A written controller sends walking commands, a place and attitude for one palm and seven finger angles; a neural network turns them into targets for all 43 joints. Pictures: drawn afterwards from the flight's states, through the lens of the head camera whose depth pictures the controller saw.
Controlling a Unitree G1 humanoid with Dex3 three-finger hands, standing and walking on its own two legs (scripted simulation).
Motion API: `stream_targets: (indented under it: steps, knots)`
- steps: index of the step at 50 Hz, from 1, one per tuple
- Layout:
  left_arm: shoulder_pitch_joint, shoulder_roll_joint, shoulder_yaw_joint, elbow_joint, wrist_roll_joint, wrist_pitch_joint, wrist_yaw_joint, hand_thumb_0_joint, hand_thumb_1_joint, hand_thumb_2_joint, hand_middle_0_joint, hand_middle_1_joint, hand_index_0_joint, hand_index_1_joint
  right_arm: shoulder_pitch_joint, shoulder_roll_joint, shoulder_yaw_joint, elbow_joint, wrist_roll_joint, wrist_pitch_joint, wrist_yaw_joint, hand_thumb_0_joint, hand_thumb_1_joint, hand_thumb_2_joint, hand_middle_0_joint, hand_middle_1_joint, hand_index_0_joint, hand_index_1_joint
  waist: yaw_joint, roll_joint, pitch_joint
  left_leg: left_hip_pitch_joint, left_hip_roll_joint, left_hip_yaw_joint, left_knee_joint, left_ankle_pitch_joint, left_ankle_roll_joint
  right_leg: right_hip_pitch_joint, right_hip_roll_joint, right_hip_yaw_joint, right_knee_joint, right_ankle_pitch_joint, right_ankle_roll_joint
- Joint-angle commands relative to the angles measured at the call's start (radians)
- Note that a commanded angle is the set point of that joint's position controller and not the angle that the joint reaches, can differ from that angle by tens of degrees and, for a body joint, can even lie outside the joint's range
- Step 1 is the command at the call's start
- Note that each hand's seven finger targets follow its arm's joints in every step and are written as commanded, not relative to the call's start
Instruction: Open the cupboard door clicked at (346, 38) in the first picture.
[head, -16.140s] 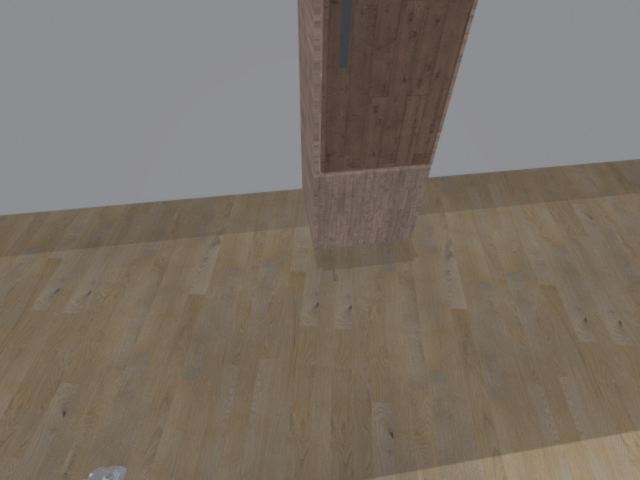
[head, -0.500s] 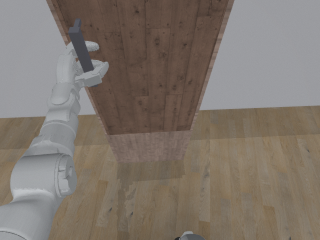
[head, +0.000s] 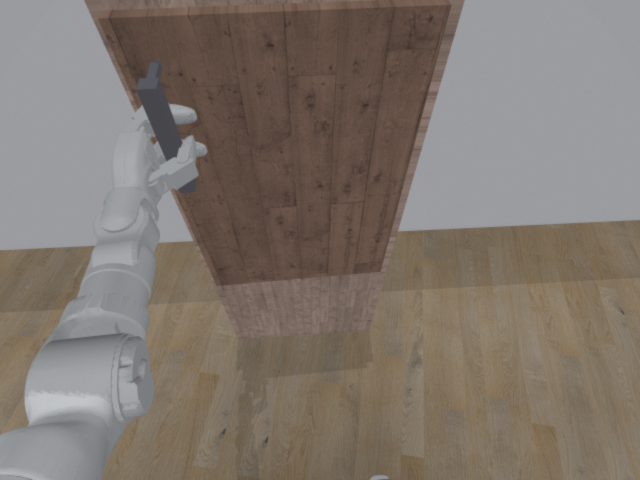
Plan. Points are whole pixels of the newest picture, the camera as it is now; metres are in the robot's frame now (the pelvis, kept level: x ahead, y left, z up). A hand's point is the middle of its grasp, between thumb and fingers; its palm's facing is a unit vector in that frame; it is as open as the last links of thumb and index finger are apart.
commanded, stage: pull the door open along its arc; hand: left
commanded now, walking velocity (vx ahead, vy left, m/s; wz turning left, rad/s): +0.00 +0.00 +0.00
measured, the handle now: (172, 131) +0.53 +0.17 +0.14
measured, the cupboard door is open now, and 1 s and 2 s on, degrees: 2 43 39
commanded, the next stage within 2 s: open thumb and fingers to let go in 0.84 s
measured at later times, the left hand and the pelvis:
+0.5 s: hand (239, 257) +0.33 +0.07 +0.13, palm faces +0.30 -0.95 +0.08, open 6.0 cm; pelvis +0.00 -0.01 +0.01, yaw +2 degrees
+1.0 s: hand (294, 310) +0.27 +0.02 +0.13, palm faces +0.28 -0.96 -0.02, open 6.5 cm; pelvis +0.00 -0.04 +0.01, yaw +3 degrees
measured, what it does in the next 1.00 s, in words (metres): stands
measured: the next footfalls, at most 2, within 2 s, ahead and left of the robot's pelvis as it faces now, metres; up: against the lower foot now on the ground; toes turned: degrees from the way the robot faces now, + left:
none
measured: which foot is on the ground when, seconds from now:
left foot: down 0.00-1.00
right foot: down 0.00-1.00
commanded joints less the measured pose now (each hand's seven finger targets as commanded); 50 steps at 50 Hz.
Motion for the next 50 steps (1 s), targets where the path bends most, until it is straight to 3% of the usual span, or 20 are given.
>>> stream_targets:
  steps: [1,4,6,8,11,12,15,18,19,21,23,27,31,35,38,44,46,47,48,50]
  knots:
    - [-0.267,0.178,0.023,-0.356,-0.034,-0.068,-0.017,0.000,0.900,0.900,-0.400,-1.350,-0.400,-1.350,0.056,-0.135,-0.059,-0.122,0.011,-0.027,-0.001,0.000,-0.900,-0.900,0.200,0.300,0.200,0.300,0.054,-0.039,-0.443,0.131,-0.034,-0.030,-0.059,0.540,0.019,0.394,0.024,0.018,-0.013,0.543,-0.011]
    - [-0.114,0.157,0.020,-0.500,-0.046,-0.044,-0.016,0.000,0.900,0.900,-0.400,-1.350,-0.400,-1.350,0.015,-0.125,-0.060,-0.155,0.018,-0.032,0.001,0.000,-0.900,-0.900,0.200,0.300,0.200,0.300,0.088,-0.029,-0.444,0.128,-0.035,-0.013,-0.078,0.567,0.025,0.460,0.014,0.022,-0.017,0.596,-0.014]
    - [-0.018,0.113,0.000,-0.580,-0.057,-0.017,-0.011,0.000,0.900,0.900,-0.400,-1.350,-0.400,-1.350,-0.015,-0.115,-0.059,-0.170,0.021,-0.036,0.005,0.000,-0.900,-0.900,0.200,0.300,0.200,0.300,0.100,-0.042,-0.403,0.139,-0.034,-0.007,-0.093,0.564,0.025,0.469,0.012,0.018,-0.030,0.598,-0.012]
    - [0.057,0.076,-0.031,-0.674,-0.057,0.008,-0.001,0.000,0.900,0.900,-0.400,-1.350,-0.400,-1.350,-0.052,-0.109,-0.057,-0.186,0.027,-0.039,0.003,0.000,-0.900,-0.900,0.200,0.300,0.200,0.300,0.106,-0.015,-0.373,0.162,-0.034,0.000,-0.105,0.554,0.024,0.466,0.009,0.015,-0.043,0.573,-0.012]
    - [0.159,0.009,-0.078,-0.823,-0.060,0.044,0.024,0.000,0.900,0.900,-0.400,-1.350,-0.400,-1.350,-0.102,-0.092,-0.053,-0.203,0.028,-0.053,0.003,0.000,-0.900,-0.900,0.200,0.300,0.200,0.300,0.116,-0.041,-0.348,0.196,-0.035,-0.003,-0.129,0.519,0.020,0.470,0.007,0.006,-0.060,0.542,-0.008]
    - [0.196,-0.041,-0.027,-0.886,-0.095,0.070,0.111,0.000,0.900,0.900,-0.400,-1.350,-0.400,-1.350,-0.141,-0.068,-0.050,-0.211,0.031,-0.060,0.005,0.000,-0.900,-0.900,0.200,0.300,0.200,0.300,0.161,-0.044,-0.324,0.179,-0.038,-0.001,-0.138,0.492,0.011,0.471,0.010,-0.003,-0.078,0.502,-0.008]
    - [0.282,-0.183,-0.155,-0.996,-0.038,0.135,0.281,0.000,0.900,0.900,-0.400,-1.350,-0.400,-1.350,-0.197,-0.055,-0.042,-0.204,0.019,-0.071,0.018,0.000,-0.900,-0.900,0.200,0.300,0.200,0.300,0.143,-0.069,-0.230,0.191,-0.032,-0.015,-0.164,0.413,0.002,0.423,0.006,-0.014,-0.099,0.393,-0.004]
    - [0.330,-0.279,-0.238,-1.113,0.029,0.203,0.441,0.000,0.900,0.900,-0.400,-1.350,-0.400,-1.350,-0.248,-0.040,-0.038,-0.207,-0.004,-0.057,0.020,0.000,-0.900,-0.900,0.200,0.300,0.200,0.300,0.141,-0.115,-0.217,0.211,-0.030,-0.026,-0.174,0.373,-0.001,0.428,-0.002,-0.017,-0.111,0.326,-0.001]
    - [0.359,-0.304,-0.256,-1.177,0.048,0.224,0.493,0.000,0.900,0.900,-0.400,-1.350,-0.400,-1.350,-0.269,-0.032,-0.038,-0.216,-0.011,-0.051,0.021,0.000,-0.900,-0.900,0.200,0.300,0.200,0.300,0.151,-0.098,-0.239,0.225,-0.031,-0.023,-0.174,0.379,-0.002,0.443,-0.006,-0.012,-0.113,0.328,-0.003]
    - [0.410,-0.385,-0.348,-1.249,0.095,0.269,0.569,0.000,0.900,0.900,-0.400,-1.350,-0.400,-1.350,-0.297,-0.016,-0.033,-0.218,-0.024,-0.033,0.024,0.000,-0.900,-0.900,0.200,0.300,0.200,0.300,0.144,-0.090,-0.228,0.239,-0.033,-0.025,-0.173,0.381,-0.004,0.452,-0.011,-0.013,-0.119,0.329,-0.007]
    - [0.494,-0.412,-0.367,-1.298,0.129,0.305,0.644,0.000,0.900,0.900,-0.400,-1.350,-0.400,-1.350,-0.330,-0.003,-0.036,-0.222,-0.035,-0.015,0.023,0.000,-0.900,-0.900,0.200,0.300,0.200,0.300,0.156,-0.121,-0.234,0.249,-0.033,-0.031,-0.172,0.387,-0.005,0.489,-0.014,-0.014,-0.132,0.337,-0.011]
    - [0.634,-0.503,-0.494,-1.400,0.200,0.362,0.721,0.000,0.900,0.900,-0.400,-1.350,-0.400,-1.350,-0.374,0.020,-0.031,-0.219,-0.047,0.028,0.038,0.000,-0.900,-0.900,0.200,0.300,0.200,0.300,0.153,-0.103,-0.197,0.270,-0.033,-0.031,-0.159,0.404,-0.006,0.497,-0.021,-0.004,-0.139,0.373,-0.022]
    - [0.774,-0.578,-0.582,-1.474,0.169,0.401,0.717,0.000,0.900,0.900,-0.400,-1.350,-0.400,-1.350,-0.433,0.035,-0.019,-0.229,-0.038,0.069,0.057,0.000,-0.900,-0.900,0.200,0.300,0.200,0.300,0.156,-0.072,-0.147,0.271,-0.034,-0.041,-0.150,0.381,-0.009,0.489,-0.021,-0.007,-0.144,0.365,-0.027]
    - [0.984,-0.585,-0.607,-1.601,0.140,0.444,0.699,0.000,0.900,0.900,-0.400,-1.350,-0.400,-1.350,-0.464,0.047,-0.011,-0.249,-0.033,0.105,0.080,0.000,-0.900,-0.900,0.200,0.300,0.200,0.300,0.177,-0.077,-0.148,0.267,-0.033,-0.041,-0.129,0.397,-0.014,0.514,-0.026,-0.006,-0.139,0.414,-0.030]
    - [1.099,-0.638,-0.682,-1.694,0.134,0.482,0.679,0.000,0.900,0.900,-0.400,-1.350,-0.400,-1.350,-0.473,0.049,-0.005,-0.272,-0.025,0.117,0.100,0.000,-0.900,-0.900,0.200,0.300,0.200,0.300,0.167,-0.076,-0.144,0.264,-0.027,-0.048,-0.103,0.424,-0.015,0.502,-0.030,-0.010,-0.125,0.463,-0.028]
    - [0.897,-0.542,-0.609,-1.634,0.142,0.465,0.696,0.000,0.900,0.900,-0.400,-1.350,-0.400,-1.350,-0.480,0.038,-0.003,-0.257,-0.033,0.095,0.073,0.000,-0.900,-0.900,0.200,0.300,0.200,0.300,0.156,-0.107,-0.112,0.260,-0.050,-0.050,-0.088,0.309,-0.008,0.445,-0.042,0.037,-0.164,0.323,-0.013]
    - [0.816,-0.529,-0.578,-1.565,0.144,0.449,0.713,0.000,0.900,0.900,-0.400,-1.350,-0.400,-1.350,-0.480,0.038,-0.001,-0.244,-0.037,0.076,0.055,0.000,-0.900,-0.900,0.200,0.300,0.200,0.300,0.150,-0.162,-0.102,0.247,-0.061,-0.053,-0.084,0.273,-0.003,0.435,-0.053,0.057,-0.193,0.286,0.003]
    - [0.705,-0.498,-0.546,-1.522,0.150,0.436,0.729,0.000,0.900,0.900,-0.400,-1.350,-0.400,-1.350,-0.480,0.034,0.001,-0.225,-0.038,0.066,0.043,0.000,-0.900,-0.900,0.200,0.300,0.200,0.300,0.137,-0.179,-0.090,0.241,-0.068,-0.059,-0.085,0.249,0.001,0.420,-0.059,0.071,-0.211,0.245,0.008]
    - [0.704,-0.502,-0.533,-1.505,0.148,0.430,0.738,0.000,0.830,0.870,-0.395,-1.342,-0.395,-1.342,-0.486,0.037,-0.005,-0.220,-0.039,0.059,0.037,0.000,-0.900,-0.900,0.200,0.300,0.200,0.300,0.153,-0.156,-0.088,0.247,-0.070,-0.060,-0.089,0.237,0.001,0.419,-0.060,0.074,-0.226,0.197,0.006]
    - [0.703,-0.516,-0.528,-1.454,0.154,0.421,0.756,0.000,0.690,0.810,-0.385,-1.327,-0.385,-1.327,-0.480,0.041,-0.007,-0.206,-0.045,0.047,0.030,0.000,-0.900,-0.900,0.200,0.300,0.200,0.300,0.157,-0.162,-0.111,0.248,-0.072,-0.059,-0.092,0.230,0.000,0.430,-0.070,0.082,-0.233,0.179,0.009]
